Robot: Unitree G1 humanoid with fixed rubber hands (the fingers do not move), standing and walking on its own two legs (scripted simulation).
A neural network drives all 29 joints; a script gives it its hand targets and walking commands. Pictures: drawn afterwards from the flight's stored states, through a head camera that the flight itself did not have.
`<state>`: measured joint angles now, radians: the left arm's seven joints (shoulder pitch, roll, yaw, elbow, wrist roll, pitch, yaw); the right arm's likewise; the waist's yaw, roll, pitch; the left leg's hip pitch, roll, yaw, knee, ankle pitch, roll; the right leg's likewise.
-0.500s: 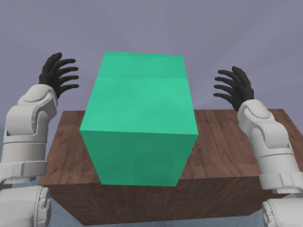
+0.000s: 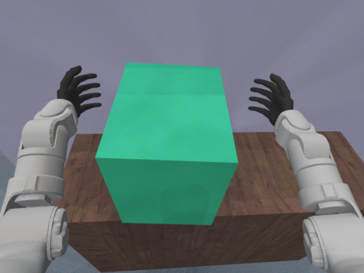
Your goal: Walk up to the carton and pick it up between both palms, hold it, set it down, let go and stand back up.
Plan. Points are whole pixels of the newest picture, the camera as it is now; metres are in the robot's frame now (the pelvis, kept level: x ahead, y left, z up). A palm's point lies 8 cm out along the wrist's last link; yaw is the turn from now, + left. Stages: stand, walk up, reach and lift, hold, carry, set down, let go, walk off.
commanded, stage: reach and lift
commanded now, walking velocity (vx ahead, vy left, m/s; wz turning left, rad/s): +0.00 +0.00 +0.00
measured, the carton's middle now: (170, 145) +0.43 +0.03 +0.02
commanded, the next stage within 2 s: none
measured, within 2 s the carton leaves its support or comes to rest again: neither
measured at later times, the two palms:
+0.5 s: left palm (87, 139) +0.40 +0.22 +0.08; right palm (260, 138) +0.40 -0.18 +0.09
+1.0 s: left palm (96, 140) +0.41 +0.21 +0.07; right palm (249, 140) +0.41 -0.16 +0.08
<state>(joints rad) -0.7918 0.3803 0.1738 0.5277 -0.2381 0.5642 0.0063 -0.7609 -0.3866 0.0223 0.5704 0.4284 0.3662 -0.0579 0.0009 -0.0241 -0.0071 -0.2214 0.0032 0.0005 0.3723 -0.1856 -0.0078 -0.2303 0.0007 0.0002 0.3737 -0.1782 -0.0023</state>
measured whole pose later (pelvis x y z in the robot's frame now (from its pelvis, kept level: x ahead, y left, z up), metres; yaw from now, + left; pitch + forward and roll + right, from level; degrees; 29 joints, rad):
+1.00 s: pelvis +0.01 +0.01 +0.00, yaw +0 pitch +5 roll -1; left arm -0.70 0.21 0.12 1.04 -0.20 -0.14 0.04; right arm -0.70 -0.20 0.09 0.97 0.31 -0.12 -0.07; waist 0.00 -0.01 -0.05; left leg -0.28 0.01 0.00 0.42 -0.22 -0.01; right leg -0.27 0.01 0.00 0.38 -0.19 0.00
